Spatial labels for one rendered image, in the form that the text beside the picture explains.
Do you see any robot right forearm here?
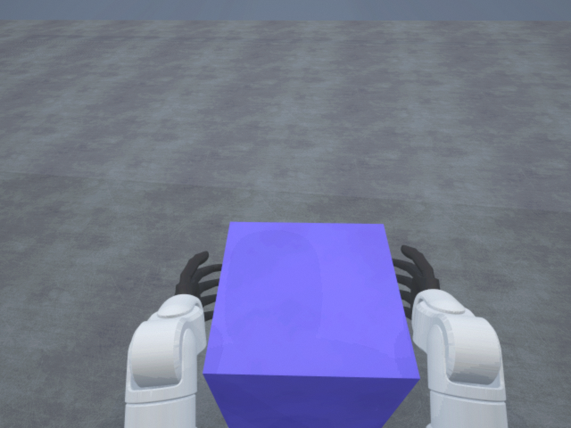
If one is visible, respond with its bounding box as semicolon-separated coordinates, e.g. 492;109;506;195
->
411;289;508;428

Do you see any robot left hand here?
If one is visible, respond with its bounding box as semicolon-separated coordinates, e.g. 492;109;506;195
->
174;251;222;322

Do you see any carton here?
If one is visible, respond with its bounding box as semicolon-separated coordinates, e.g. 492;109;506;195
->
203;222;420;428

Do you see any robot right hand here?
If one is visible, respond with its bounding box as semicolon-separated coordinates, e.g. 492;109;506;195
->
392;245;440;320

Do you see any robot left forearm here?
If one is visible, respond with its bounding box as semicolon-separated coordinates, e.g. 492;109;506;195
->
124;294;207;428

